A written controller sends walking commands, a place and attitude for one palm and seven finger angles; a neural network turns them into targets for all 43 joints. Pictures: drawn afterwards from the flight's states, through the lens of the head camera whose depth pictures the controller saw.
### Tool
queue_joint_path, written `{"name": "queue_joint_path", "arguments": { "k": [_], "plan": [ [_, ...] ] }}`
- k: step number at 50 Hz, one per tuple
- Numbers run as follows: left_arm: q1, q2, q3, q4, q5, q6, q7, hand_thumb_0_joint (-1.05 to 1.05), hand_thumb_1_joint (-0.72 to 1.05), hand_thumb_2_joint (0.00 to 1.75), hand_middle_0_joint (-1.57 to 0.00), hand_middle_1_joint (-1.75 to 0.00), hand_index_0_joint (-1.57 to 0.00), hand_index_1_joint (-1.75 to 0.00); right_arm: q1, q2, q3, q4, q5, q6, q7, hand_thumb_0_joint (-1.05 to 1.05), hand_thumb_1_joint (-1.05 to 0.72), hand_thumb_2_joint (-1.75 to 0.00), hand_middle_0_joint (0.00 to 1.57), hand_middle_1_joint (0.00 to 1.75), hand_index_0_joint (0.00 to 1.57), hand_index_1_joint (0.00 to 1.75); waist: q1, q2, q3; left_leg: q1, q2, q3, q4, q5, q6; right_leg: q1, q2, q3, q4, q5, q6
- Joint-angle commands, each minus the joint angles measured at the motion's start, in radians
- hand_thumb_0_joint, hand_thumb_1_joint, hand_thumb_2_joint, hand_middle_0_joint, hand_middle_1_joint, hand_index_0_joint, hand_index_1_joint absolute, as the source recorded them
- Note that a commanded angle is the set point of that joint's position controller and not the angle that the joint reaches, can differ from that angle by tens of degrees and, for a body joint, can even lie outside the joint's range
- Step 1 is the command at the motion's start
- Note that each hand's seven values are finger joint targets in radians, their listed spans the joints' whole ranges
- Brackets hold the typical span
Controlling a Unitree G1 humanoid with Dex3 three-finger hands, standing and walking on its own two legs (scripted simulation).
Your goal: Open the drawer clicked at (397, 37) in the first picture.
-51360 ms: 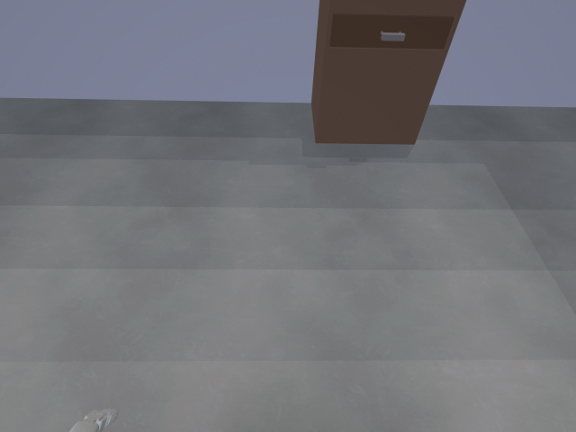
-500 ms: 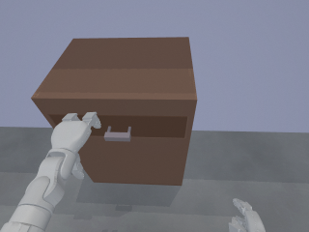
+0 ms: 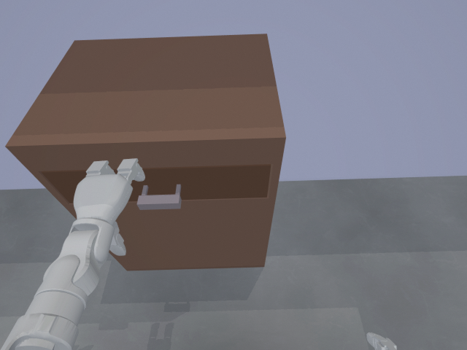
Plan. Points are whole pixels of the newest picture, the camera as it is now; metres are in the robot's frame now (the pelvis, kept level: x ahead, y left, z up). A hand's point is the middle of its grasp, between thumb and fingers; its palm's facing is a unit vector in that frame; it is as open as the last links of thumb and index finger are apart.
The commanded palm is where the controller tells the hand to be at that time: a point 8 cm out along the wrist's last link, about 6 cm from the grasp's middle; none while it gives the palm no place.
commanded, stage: move the hooked fingers above the handle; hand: left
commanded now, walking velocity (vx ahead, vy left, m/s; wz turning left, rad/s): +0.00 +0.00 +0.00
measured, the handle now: (160, 195) +0.47 +0.22 -0.12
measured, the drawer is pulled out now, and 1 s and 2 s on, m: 0.00 0.00 0.00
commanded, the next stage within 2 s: none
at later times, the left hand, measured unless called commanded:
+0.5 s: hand (132, 204) +0.40 +0.24 -0.03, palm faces -0.01 -0.01 -1.00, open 13.8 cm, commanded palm +0.38 +0.23 +0.02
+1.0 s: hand (144, 201) +0.42 +0.24 -0.07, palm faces -0.04 +0.02 -1.00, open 13.7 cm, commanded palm +0.41 +0.23 -0.01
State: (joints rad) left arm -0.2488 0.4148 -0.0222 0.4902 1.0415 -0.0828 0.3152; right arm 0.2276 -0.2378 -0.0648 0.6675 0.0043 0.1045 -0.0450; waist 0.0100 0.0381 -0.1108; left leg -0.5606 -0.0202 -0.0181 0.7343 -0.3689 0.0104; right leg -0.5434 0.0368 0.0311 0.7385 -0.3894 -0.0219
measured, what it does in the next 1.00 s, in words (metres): stands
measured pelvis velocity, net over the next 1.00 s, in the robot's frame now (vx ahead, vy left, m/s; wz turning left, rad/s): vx -0.03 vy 0.01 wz -0.02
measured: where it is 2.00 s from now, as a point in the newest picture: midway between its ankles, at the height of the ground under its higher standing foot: outside the picture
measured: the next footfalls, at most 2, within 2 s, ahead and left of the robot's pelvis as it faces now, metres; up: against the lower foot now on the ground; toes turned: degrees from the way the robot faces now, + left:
none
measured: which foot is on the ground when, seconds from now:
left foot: down 0.00-1.00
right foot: down 0.00-1.00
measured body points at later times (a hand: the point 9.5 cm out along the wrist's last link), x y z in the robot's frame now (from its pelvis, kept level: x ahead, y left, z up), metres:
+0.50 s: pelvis -0.02 +0.02 -0.02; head +0.06 +0.01 +0.42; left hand +0.39 +0.24 +0.02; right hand +0.06 -0.24 -0.16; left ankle -0.01 +0.12 -0.71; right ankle -0.02 -0.11 -0.71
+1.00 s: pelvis -0.03 +0.01 -0.04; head +0.07 +0.01 +0.39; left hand +0.42 +0.23 -0.01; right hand +0.00 -0.25 -0.18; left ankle -0.01 +0.12 -0.71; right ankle -0.02 -0.11 -0.71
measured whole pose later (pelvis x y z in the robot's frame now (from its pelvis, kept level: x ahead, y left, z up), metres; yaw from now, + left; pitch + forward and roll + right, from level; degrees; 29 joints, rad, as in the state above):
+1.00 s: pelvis -0.03 +0.01 -0.04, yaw -1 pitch +22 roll -1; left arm -0.72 0.40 -0.02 1.13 1.11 0.09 0.53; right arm 0.29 -0.23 -0.04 0.71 -0.02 0.12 -0.01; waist -0.12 0.05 -0.17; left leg -0.97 -0.01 -0.01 1.02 -0.43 0.03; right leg -0.94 0.05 0.03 0.99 -0.43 0.00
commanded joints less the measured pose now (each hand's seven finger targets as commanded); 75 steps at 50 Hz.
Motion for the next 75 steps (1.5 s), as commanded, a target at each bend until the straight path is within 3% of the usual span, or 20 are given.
{"name": "queue_joint_path", "arguments": {
  "k": [1,4,8,15,17,24,29,34,37,39,43,46,48,52,57,60,62,68,72,75],
  "plan": [
    [-0.322,0.189,0.064,-0.109,0.016,0.048,0.075,0.00,-0.50,0.30,-0.30,-1.20,-0.30,-1.20,-0.022,-0.128,-0.041,-0.125,-0.001,-0.028,0.000,0.00,-0.90,-0.90,0.20,0.30,0.20,0.30,-0.011,-0.025,-0.299,0.126,-0.026,0.041,-0.035,0.365,0.027,0.110,0.009,-0.029,-0.056,0.403,-0.023],
    [-0.374,0.137,0.004,-0.097,0.017,0.066,0.074,0.00,-0.50,0.30,-0.30,-1.20,-0.30,-1.20,-0.002,-0.131,-0.047,-0.124,-0.001,-0.028,0.003,0.00,-0.90,-0.90,0.20,0.30,0.20,0.30,-0.030,-0.006,-0.322,0.165,-0.015,0.031,-0.025,0.378,0.026,0.066,0.014,-0.041,-0.050,0.368,-0.026],
    [-0.482,0.162,0.009,-0.039,0.025,0.051,0.072,0.00,-0.50,0.30,-0.30,-1.20,-0.30,-1.20,0.023,-0.137,-0.046,-0.108,-0.004,-0.026,-0.007,0.00,-0.90,-0.90,0.20,0.30,0.20,0.30,-0.050,-0.030,-0.334,0.152,-0.011,0.021,-0.011,0.336,0.031,0.027,0.012,-0.040,-0.043,0.322,-0.023],
    [-0.555,0.144,0.026,0.088,0.070,0.016,0.151,0.00,-0.50,0.30,-0.30,-1.20,-0.30,-1.20,0.051,-0.126,-0.046,-0.090,-0.020,-0.026,0.003,0.00,-0.90,-0.90,0.20,0.30,0.20,0.30,-0.043,0.024,-0.350,0.106,-0.004,0.004,0.044,0.346,0.018,-0.088,0.019,-0.063,0.026,0.269,-0.036],
    [-0.552,0.207,0.088,0.137,0.080,0.030,0.182,0.00,-0.50,0.30,-0.30,-1.20,-0.30,-1.20,0.055,-0.134,-0.045,-0.083,-0.025,-0.022,0.009,0.00,-0.90,-0.90,0.20,0.30,0.20,0.30,-0.025,0.031,-0.372,0.071,-0.007,0.008,0.057,0.338,0.015,-0.086,0.021,-0.062,0.043,0.265,-0.040],
    [-0.682,0.158,0.012,0.285,0.074,0.103,0.190,0.00,-0.50,0.30,-0.30,-1.20,-0.30,-1.20,0.103,-0.146,-0.048,-0.079,-0.020,-0.015,0.012,0.00,-0.90,-0.90,0.20,0.30,0.20,0.30,-0.081,-0.034,-0.409,0.017,-0.003,0.018,0.080,0.271,0.027,-0.108,0.022,-0.054,0.045,0.246,-0.027],
    [-0.793,0.088,-0.050,0.273,0.057,0.034,0.158,0.00,-0.50,0.30,-0.30,-1.20,-0.30,-1.20,0.144,-0.145,-0.060,-0.047,-0.028,-0.034,0.003,0.00,-0.90,-0.90,0.20,0.30,0.20,0.30,-0.129,-0.009,-0.439,0.045,0.010,-0.003,0.126,0.261,0.030,-0.198,0.020,-0.055,0.067,0.215,-0.023],
    [-0.798,0.160,0.027,0.316,0.099,-0.010,0.214,0.00,-0.50,0.30,-0.30,-1.20,-0.30,-1.20,0.165,-0.148,-0.058,-0.020,-0.042,-0.036,0.012,0.00,-0.90,-0.90,0.20,0.30,0.20,0.30,-0.105,0.061,-0.452,0.000,0.011,-0.017,0.178,0.294,0.021,-0.289,0.025,-0.064,0.129,0.199,-0.034],
    [-0.768,0.236,0.104,0.403,0.108,0.031,0.267,0.00,-0.50,0.30,-0.30,-1.20,-0.30,-1.20,0.161,-0.155,-0.049,-0.013,-0.049,-0.027,0.027,0.00,-0.90,-0.90,0.20,0.30,0.20,0.30,-0.081,0.055,-0.444,-0.098,0.003,-0.008,0.201,0.278,0.021,-0.285,0.027,-0.064,0.162,0.204,-0.037],
    [-0.776,0.226,0.087,0.446,0.112,0.079,0.294,0.00,-0.50,0.30,-0.30,-1.20,-0.30,-1.20,0.165,-0.157,-0.046,-0.020,-0.046,-0.021,0.033,0.00,-0.90,-0.90,0.20,0.30,0.20,0.30,-0.093,0.043,-0.439,-0.140,-0.001,0.007,0.208,0.256,0.024,-0.279,0.026,-0.061,0.163,0.206,-0.031],
    [-0.815,0.320,0.124,0.443,0.114,0.167,0.305,0.00,-0.50,0.30,-0.30,-1.20,-0.30,-1.20,0.165,-0.173,-0.043,-0.030,-0.040,-0.001,0.032,0.00,-0.90,-0.90,0.20,0.30,0.20,0.30,-0.089,0.011,-0.539,-0.133,-0.006,0.020,0.198,0.265,0.029,-0.187,0.025,-0.050,0.154,0.253,-0.019],
    [-0.845,0.301,0.081,0.493,0.081,0.220,0.274,0.00,-0.50,0.30,-0.30,-1.20,-0.30,-1.20,0.166,-0.172,-0.034,-0.028,-0.026,0.002,0.025,0.00,-0.90,-0.90,0.20,0.30,0.20,0.30,-0.113,-0.021,-0.465,-0.154,-0.009,0.029,0.161,0.177,0.038,-0.164,0.021,-0.047,0.101,0.189,-0.009],
    [-0.864,0.320,0.081,0.484,0.053,0.214,0.232,0.00,-0.50,0.30,-0.30,-1.20,-0.30,-1.20,0.162,-0.175,-0.029,-0.040,-0.020,0.000,0.012,0.00,-0.90,-0.90,0.20,0.30,0.20,0.30,-0.119,-0.037,-0.484,-0.148,-0.009,0.028,0.151,0.150,0.045,-0.135,0.018,-0.037,0.086,0.177,-0.004],
    [-0.911,0.181,-0.035,0.416,0.030,0.108,0.132,0.00,-0.50,0.30,-0.30,-1.20,-0.30,-1.20,0.186,-0.161,-0.038,-0.043,-0.021,-0.038,-0.011,0.00,-0.90,-0.90,0.20,0.30,0.20,0.30,-0.167,-0.018,-0.484,-0.084,0.003,0.012,0.163,0.137,0.050,-0.191,0.016,-0.039,0.077,0.159,-0.006],
    [-0.842,0.110,-0.062,0.390,0.044,-0.021,0.099,0.00,-0.50,0.30,-0.30,-1.20,-0.30,-1.20,0.202,-0.149,-0.043,-0.025,-0.032,-0.059,-0.012,0.00,-0.90,-0.90,0.20,0.30,0.20,0.30,-0.150,0.032,-0.421,-0.076,0.012,-0.009,0.193,0.143,0.039,-0.316,0.020,-0.054,0.114,0.112,-0.024],
    [-0.833,0.179,0.012,0.386,0.080,-0.036,0.164,0.00,-0.50,0.30,-0.30,-1.20,-0.30,-1.20,0.201,-0.154,-0.044,-0.022,-0.037,-0.054,0.000,0.00,-0.90,-0.90,0.20,0.30,0.20,0.30,-0.124,0.064,-0.411,-0.110,0.012,-0.014,0.213,0.161,0.033,-0.362,0.023,-0.058,0.145,0.109,-0.030],
    [-0.812,0.268,0.102,0.385,0.092,-0.015,0.225,0.00,-0.50,0.30,-0.30,-1.20,-0.30,-1.20,0.190,-0.161,-0.041,-0.024,-0.043,-0.041,0.011,0.00,-0.90,-0.90,0.20,0.30,0.20,0.30,-0.087,0.080,-0.453,-0.130,0.006,-0.012,0.225,0.206,0.028,-0.337,0.025,-0.058,0.172,0.138,-0.035],
    [-0.859,0.312,0.135,0.354,0.115,0.114,0.335,0.00,-0.50,0.30,-0.30,-1.20,-0.30,-1.20,0.171,-0.166,-0.044,-0.033,-0.044,-0.015,0.031,0.00,-0.90,-0.90,0.20,0.30,0.20,0.30,-0.086,0.074,-0.568,-0.085,0.003,0.005,0.226,0.299,0.022,-0.251,0.028,-0.063,0.181,0.239,-0.024],
    [-0.873,0.274,0.094,0.346,0.071,0.169,0.294,0.00,-0.50,0.30,-0.30,-1.20,-0.30,-1.20,0.167,-0.165,-0.047,-0.028,-0.036,-0.006,0.025,0.00,-0.90,-0.90,0.20,0.30,0.20,0.30,-0.110,0.049,-0.613,-0.011,0.006,0.008,0.194,0.317,0.026,-0.180,0.028,-0.061,0.137,0.279,-0.014],
    [-0.857,0.178,0.000,0.390,0.041,0.180,0.225,0.00,-0.50,0.30,-0.30,-1.20,-0.30,-1.20,0.175,-0.162,-0.047,-0.028,-0.023,-0.011,0.014,0.00,-0.90,-0.90,0.20,0.30,0.20,0.30,-0.141,-0.007,-0.521,-0.015,0.007,0.012,0.159,0.247,0.035,-0.169,0.026,-0.058,0.083,0.238,-0.007]
  ]
}}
